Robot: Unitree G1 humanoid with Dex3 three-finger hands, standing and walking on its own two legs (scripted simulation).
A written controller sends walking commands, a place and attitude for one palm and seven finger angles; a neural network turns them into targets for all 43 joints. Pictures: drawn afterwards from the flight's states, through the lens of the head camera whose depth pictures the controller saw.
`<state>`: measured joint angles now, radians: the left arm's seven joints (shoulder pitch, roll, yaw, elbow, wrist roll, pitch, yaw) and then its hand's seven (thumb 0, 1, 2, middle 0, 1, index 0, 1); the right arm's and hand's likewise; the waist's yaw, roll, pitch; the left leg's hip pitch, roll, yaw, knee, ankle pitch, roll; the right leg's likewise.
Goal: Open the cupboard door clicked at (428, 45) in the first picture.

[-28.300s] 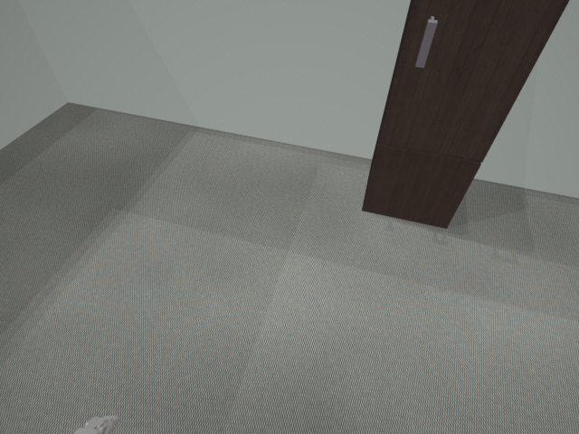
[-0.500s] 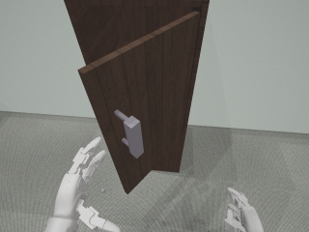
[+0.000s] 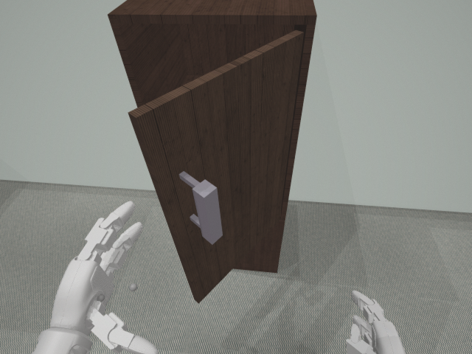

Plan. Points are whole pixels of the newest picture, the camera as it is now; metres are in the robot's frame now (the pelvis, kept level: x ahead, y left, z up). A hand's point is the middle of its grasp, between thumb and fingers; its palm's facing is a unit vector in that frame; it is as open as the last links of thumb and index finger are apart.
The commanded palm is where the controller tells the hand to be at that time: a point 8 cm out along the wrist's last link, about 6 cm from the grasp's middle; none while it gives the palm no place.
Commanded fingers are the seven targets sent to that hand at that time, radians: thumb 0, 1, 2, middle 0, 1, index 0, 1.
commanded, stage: draw the hand back to the body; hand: left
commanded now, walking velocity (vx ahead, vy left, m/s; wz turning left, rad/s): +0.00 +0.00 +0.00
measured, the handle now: (199, 207) +0.34 +0.09 +0.10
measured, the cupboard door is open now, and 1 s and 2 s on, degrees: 54 54 54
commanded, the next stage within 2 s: step back with the hand held close in 1.26 s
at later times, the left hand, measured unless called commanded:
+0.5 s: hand (68, 269) +0.20 +0.23 +0.15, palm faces +0.25 -0.90 -0.34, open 13.7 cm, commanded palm +0.16 +0.28 +0.17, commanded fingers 0.00 0.27 0.63 -0.18 -0.30 -0.18 -0.30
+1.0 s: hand (8, 229) +0.22 +0.28 +0.20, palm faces +0.43 -0.80 -0.41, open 8.0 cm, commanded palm +0.17 +0.32 +0.21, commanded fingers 0.00 0.90 0.90 -0.20 -0.30 -0.20 -0.30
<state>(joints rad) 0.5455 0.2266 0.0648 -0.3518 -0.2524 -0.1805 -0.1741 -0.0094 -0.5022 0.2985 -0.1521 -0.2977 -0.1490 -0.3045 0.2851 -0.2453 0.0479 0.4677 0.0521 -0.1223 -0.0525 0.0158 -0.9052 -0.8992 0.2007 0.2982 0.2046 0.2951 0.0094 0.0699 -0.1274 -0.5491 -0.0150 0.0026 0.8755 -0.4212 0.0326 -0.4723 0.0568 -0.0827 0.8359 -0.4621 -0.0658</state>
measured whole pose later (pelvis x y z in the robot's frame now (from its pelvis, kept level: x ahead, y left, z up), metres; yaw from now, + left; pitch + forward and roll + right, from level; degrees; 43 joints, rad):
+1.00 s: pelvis +0.02 +0.02 +0.05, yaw -1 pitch -3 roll -1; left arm 0.48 0.36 0.33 -0.41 -0.06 -0.06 0.12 0.01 0.77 0.85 -0.21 -0.30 -0.20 -0.31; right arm 0.18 -0.24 0.03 0.63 0.01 -0.07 -0.05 0.01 -0.90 -0.90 0.20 0.30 0.21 0.30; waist 0.06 0.06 0.00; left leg -0.11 -0.05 0.04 0.40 -0.23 0.06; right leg -0.04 0.03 -0.03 0.35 -0.25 -0.03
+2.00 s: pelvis -0.05 +0.04 +0.04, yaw -2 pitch +0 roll -2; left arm 0.58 0.44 0.39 -0.52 -0.04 -0.16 0.15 0.02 0.89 0.90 -0.21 -0.30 -0.21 -0.31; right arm 0.19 -0.24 0.00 0.53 0.03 0.02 -0.08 0.01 -0.91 -0.90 0.20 0.30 0.20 0.30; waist 0.00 0.01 0.01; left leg -0.34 -0.03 0.06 0.51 -0.17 0.08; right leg -0.28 0.05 -0.02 0.46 -0.19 -0.01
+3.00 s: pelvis -0.25 +0.06 +0.04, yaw -3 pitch +3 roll +0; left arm 0.62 0.50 0.46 -0.59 -0.06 -0.17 0.16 0.01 0.89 0.90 -0.21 -0.30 -0.21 -0.31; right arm 0.21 -0.13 0.05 0.61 -0.01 -0.10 -0.05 0.01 -0.90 -0.90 0.21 0.30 0.21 0.30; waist -0.02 -0.05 -0.04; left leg -0.46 0.00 0.05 0.44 -0.12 0.00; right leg -0.09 0.03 -0.03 0.39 -0.39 -0.04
